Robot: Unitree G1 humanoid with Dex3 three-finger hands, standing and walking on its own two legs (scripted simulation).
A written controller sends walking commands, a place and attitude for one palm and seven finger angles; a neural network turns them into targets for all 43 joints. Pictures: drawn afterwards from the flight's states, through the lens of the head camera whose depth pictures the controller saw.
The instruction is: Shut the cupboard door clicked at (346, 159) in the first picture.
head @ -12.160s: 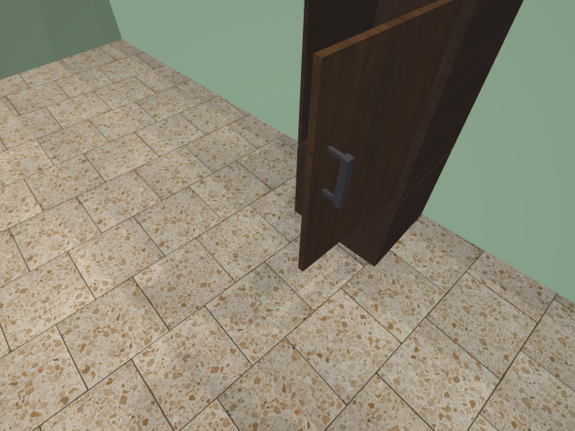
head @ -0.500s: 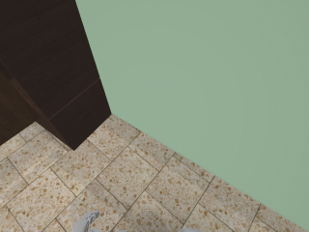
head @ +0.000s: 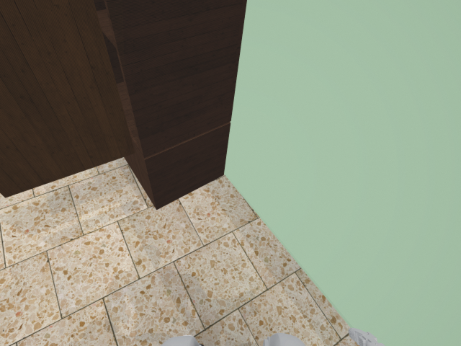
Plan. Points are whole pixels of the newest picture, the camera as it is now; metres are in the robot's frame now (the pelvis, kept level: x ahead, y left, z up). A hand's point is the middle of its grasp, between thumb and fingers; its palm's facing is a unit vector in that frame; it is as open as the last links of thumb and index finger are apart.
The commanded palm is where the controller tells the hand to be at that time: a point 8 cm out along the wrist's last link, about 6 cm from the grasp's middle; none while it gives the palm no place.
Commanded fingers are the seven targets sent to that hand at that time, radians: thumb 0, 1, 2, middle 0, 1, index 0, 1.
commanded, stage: turn to face it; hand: left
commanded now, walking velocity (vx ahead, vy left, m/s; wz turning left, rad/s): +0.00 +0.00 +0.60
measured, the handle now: out of the picture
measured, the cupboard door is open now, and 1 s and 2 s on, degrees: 85 85 85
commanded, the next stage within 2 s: take the last steps up to it in 0.74 s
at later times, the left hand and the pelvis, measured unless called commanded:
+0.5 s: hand out of the picture +0.10 +0.16 -0.15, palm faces +0.25 -0.93 -0.27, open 7.4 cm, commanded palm none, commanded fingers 0.00 0.90 0.90 -0.20 -0.30 -0.20 -0.30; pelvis +0.02 -0.06 +0.00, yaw +16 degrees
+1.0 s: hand out of the picture -0.13 +0.11 -0.18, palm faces +0.57 -0.79 -0.23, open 7.4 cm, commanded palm none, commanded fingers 0.00 0.90 0.90 -0.20 -0.30 -0.20 -0.30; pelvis +0.01 -0.05 +0.00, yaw +31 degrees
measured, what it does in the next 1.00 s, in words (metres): steps on the spot, turning left: right foot, then left foot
